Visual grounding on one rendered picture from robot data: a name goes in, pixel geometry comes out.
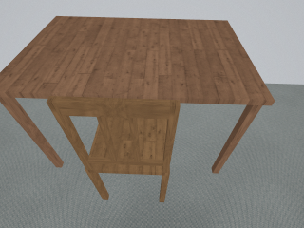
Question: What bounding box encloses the table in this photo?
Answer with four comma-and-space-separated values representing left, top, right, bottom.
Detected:
0, 16, 275, 174

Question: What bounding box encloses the chair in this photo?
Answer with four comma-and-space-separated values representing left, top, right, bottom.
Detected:
46, 96, 181, 202

